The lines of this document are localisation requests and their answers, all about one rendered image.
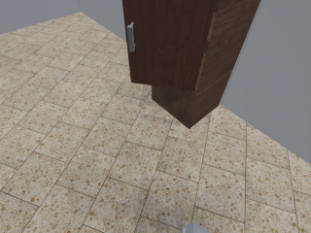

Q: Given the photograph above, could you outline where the right robot thigh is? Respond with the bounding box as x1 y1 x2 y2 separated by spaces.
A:
181 223 210 233

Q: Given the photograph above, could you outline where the cupboard door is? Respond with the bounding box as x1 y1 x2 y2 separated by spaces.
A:
121 0 217 91

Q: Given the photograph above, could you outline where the handle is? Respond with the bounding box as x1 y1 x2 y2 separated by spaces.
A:
126 22 135 52

